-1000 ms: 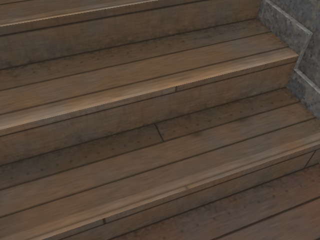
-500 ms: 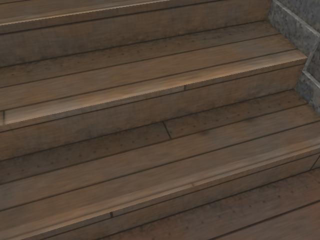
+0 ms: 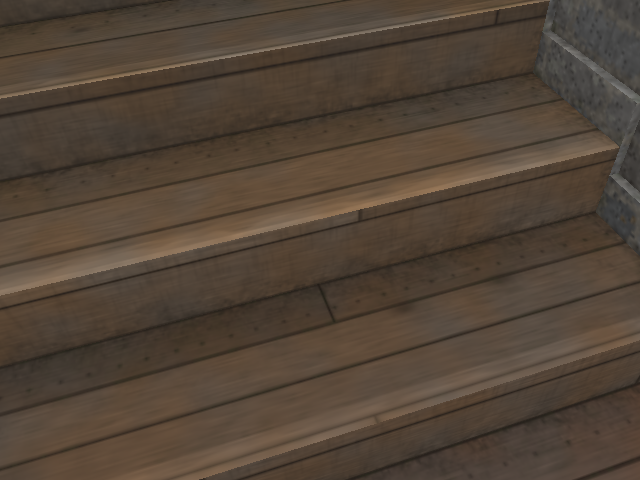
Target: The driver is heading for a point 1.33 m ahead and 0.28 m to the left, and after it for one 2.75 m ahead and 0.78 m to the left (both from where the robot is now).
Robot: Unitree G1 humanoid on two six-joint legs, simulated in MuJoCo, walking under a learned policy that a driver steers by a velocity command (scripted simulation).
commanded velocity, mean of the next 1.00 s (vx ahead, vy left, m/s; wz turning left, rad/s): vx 0.35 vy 0.00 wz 0.00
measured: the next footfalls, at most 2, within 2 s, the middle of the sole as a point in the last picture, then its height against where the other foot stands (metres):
left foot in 0.32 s outside the picture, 0.17 m higher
right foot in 0.84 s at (396, 360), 0.17 m higher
